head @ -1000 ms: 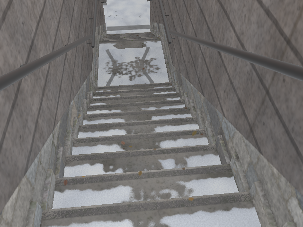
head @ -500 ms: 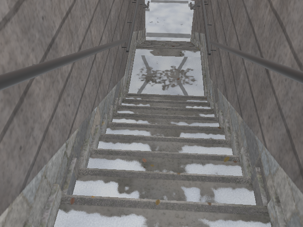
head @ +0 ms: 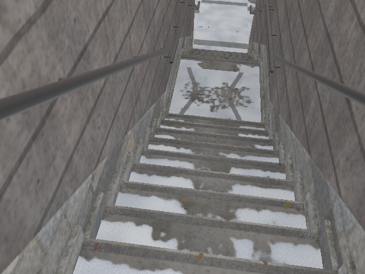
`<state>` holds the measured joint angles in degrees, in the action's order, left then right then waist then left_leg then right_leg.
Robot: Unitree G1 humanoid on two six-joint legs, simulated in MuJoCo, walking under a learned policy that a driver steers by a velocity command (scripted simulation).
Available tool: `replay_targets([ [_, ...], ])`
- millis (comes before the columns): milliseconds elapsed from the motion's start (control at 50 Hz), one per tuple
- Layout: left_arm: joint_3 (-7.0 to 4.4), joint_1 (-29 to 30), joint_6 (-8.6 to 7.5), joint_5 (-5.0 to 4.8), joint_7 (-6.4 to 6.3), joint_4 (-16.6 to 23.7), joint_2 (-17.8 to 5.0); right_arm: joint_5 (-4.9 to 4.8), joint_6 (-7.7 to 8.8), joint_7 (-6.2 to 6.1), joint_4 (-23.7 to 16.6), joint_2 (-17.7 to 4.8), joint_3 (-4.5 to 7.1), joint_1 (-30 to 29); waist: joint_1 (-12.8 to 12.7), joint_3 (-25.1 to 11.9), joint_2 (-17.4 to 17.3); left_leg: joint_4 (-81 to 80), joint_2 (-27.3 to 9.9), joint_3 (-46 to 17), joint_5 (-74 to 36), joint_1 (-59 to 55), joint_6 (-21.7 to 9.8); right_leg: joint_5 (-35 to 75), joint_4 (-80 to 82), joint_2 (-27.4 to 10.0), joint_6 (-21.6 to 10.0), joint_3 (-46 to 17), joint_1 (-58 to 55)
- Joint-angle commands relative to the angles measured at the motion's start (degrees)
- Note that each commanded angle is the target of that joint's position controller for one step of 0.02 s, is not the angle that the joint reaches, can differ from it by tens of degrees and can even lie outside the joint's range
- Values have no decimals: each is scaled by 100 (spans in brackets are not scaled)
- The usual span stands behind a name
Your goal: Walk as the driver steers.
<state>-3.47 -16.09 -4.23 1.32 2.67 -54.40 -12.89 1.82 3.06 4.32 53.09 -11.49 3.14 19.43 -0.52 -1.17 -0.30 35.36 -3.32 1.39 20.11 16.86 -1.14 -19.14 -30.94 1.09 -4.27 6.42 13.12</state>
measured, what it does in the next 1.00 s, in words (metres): goes down: right foot 0.17 m lower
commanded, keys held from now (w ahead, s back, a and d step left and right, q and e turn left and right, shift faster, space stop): w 1.00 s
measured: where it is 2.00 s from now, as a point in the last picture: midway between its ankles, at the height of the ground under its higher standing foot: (208, 218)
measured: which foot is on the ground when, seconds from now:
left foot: down 0.00-0.50, up 0.52-1.00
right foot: down 0.00-0.10, up 0.12-0.46, down 0.48-1.00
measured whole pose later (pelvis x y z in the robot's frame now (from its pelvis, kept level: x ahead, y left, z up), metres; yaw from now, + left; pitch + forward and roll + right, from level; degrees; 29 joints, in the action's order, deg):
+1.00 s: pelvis +0.44 -0.12 -0.24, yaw -2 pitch +3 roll -1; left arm 5.2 -40.1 -7.5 5.2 -0.2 -67.6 -1.8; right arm 5.3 3.1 4.9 48.9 -10.0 -2.5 4.1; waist -7.3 -4.9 -1.8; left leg 40.1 -5.4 -0.7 -21.1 41.4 -1.8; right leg -45.8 -55.4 4.0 -4.2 4.5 13.3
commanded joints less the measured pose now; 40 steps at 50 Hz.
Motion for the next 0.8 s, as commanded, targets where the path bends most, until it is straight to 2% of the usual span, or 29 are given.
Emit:
replay_targets([
  [20, -223, -423, -110, 130, -232, 118, -374, 129, 133, -272, -136, -585, 223, 260, -106, 676, -116, -972, -219, -375, 1476, 862, -859, -1475, 663, -612, -884, -990, -296],
  [60, -138, -324, -156, 107, -291, 186, -96, 121, 270, -373, -290, -345, 166, 42, -21, 602, -242, -993, -246, -546, 1022, 383, -1083, -1137, 225, -577, -985, -901, -4],
  [100, -165, -70, -173, 122, -267, 313, -133, 113, 329, -435, -240, -423, 185, 391, 213, 428, -510, -964, -490, -1166, 513, -627, -1447, -790, -619, -228, -786, -482, 926],
  [140, -184, 338, -242, 210, -183, 459, -139, 162, 406, -503, 176, -381, 169, 1676, 776, 423, -1144, -1256, -1424, -2720, -330, -2105, -2005, -1421, -2402, 88, -493, -354, 2881],
  [180, -128, 1024, -306, 240, -155, 742, -51, 159, 457, -558, 603, -292, 120, 2582, 1169, 667, -765, -1177, -1874, -3094, -811, -2820, -2004, -2058, -3576, -180, -361, -1000, 4555],
  [240, -16, 1019, -273, 309, -136, 828, 312, 99, 371, -487, 656, 17, -44, 1615, 645, 611, -131, -1005, -1545, -1826, -1231, -1207, -1644, -985, -3370, -558, -167, -721, 3786],
  [260, 64, 679, -244, 436, -109, 735, 441, 303, 339, -500, 624, 221, -118, 1235, 385, 676, -28, -681, -1189, -1231, -1263, 5, -1318, 145, -3325, -629, -179, -741, 2843],
  [300, 13, -780, -183, 368, -5, 273, 209, 376, 368, -417, 213, -141, -131, 28, -418, 340, -179, -127, -513, -301, -263, 2442, -1023, 1124, -3362, -197, -165, -169, 318],
  [320, -15, -107, -121, 534, -58, 407, -42, 329, 466, -544, 359, 128, -208, 434, 140, 421, -333, 128, -678, -525, 455, 1276, -754, 2790, -2418, -934, -23, -1223, 1805],
  [340, -6, 372, -78, 560, -110, 573, -44, 165, 508, -673, 489, 204, -247, 831, 461, 371, -410, 639, -962, -931, 571, 218, -812, 3186, -1676, -995, 53, -1118, 2821],
  [360, 32, 920, -110, 489, -169, 770, -15, 211, 519, -758, 791, 247, -255, 1678, 842, 290, -281, 1033, -1225, -1320, 620, -549, -899, 2999, -1227, -966, 118, -858, 3436],
  [380, 276, 1356, -79, 397, -117, 710, 427, 266, 504, -865, 885, 168, -286, 1745, 998, 629, 58, 1394, -784, -733, 1041, 231, -443, 5009, 776, -1269, 88, -908, 2684],
  [400, 286, 1368, -43, 344, -91, 584, 561, 438, 340, -761, 893, -297, -275, 1939, 950, 626, -116, 1109, -672, -819, 1490, 1253, -569, 5111, 609, -855, 270, -329, 1308],
  [440, 138, 210, 33, 364, -69, 245, 212, 596, 185, -413, 847, -471, -247, 1677, 351, 849, -349, 1352, -997, -920, 1773, 2366, -545, 3965, -5, -587, 421, -39, -378],
  [460, -78, -539, 25, 302, -71, -61, -283, 693, 137, -166, 849, -603, -226, 1551, -136, 677, -33, 1960, -809, -577, 1720, 2796, -456, 3444, -436, -311, 424, 175, -1707],
  [480, -385, -1998, 2, 188, -40, -455, -1020, 768, 103, 130, 793, -1092, -115, 805, -1005, 266, 349, 3588, -746, -516, 1127, 2689, -190, 3074, -212, -447, 219, -170, -2753],
  [500, -580, -3129, 23, 433, 62, -785, -1699, 380, 176, 365, 1257, -468, -161, 1839, -1151, -949, 1818, 6906, 324, -315, 2530, 3241, 161, 5138, -1161, -1215, -678, -998, -4250],
  [520, -494, -3202, -44, 619, 252, -775, -1876, 42, 300, 441, 1008, -200, -83, 2376, -554, -1724, 1996, 8524, 612, -465, 2328, 3988, -262, 5586, -990, -1688, -698, -2139, -4517],
  [540, -400, -3376, -72, 676, 426, -909, -1686, -147, 399, 301, 514, -548, 32, 1351, -757, -775, 1445, 9242, 726, -453, 2145, 5180, -328, 4773, -470, -1944, -833, -2786, -3677],
  [560, -243, -2766, -140, 367, 561, -893, -1361, -94, 440, 111, 24, -571, -27, 653, -561, -323, 1306, 9297, 482, -566, 1318, 6438, -484, 410, 466, -2541, -1280, -4357, -2747],
  [580, -58, -2029, -170, 292, 530, -724, -720, -99, 463, -160, 13, -454, -60, 268, -361, 517, 659, 8944, 12, -701, 263, 6155, -593, -1030, 964, -2496, -984, -4085, -1332],
  [600, 151, -1241, -166, 373, 472, -583, -280, -9, 399, -347, -55, 185, -278, 576, 232, 624, 226, 8166, -576, -1174, -789, 5288, -671, -1066, 1021, -2841, -1227, -4221, 280],
  [620, 272, -947, -233, 495, 361, -618, -54, 29, 277, -439, -150, 443, -353, 727, 546, 1076, 12, 7811, -742, -1272, -1102, 4894, -708, -922, 1322, -2794, -1266, -3964, 1383],
  [640, 459, -509, -387, 484, 115, -625, 445, 206, 204, -427, -163, 684, -498, 955, 727, 1093, -285, 6242, -840, -1362, -2340, 4808, -778, -641, 1276, -2143, -1060, -3297, 1880],
  [660, 483, -386, -519, 444, -24, -610, 453, 216, 133, -330, -194, 531, -484, 877, 666, 1198, -167, 5599, -831, -1201, -2609, 4554, -695, -402, 1417, -1862, -1020, -2850, 2243],
  [680, 544, -347, -648, 367, -132, -543, 492, 215, 155, -208, -160, 56, -371, 694, 394, 898, -304, 3948, -716, -980, -3454, 3782, -532, -114, 1302, -1415, -1086, -1990, 2640],
  [700, 558, -792, -709, 409, -197, -726, 261, 213, 137, -88, -185, -257, -269, 419, 252, 686, 372, 3856, -729, -746, -3548, 3705, -355, -161, 1109, -1169, -1095, -1699, 2566],
  [740, 630, -1409, -649, 566, -197, -998, 29, 363, 179, 73, -282, -216, -332, 63, 281, 293, 320, 4139, -550, -514, -3659, 3515, -203, 840, 463, -1015, -1097, -1634, 2259],
  [800, 644, -3140, -514, 596, -291, -1716, 228, 320, 186, -57, -541, -228, -441, -896, -472, 404, 81, 2341, -685, -1130, -4221, 6328, -57, 1396, -292, -1510, -1130, -2461, -1133],
])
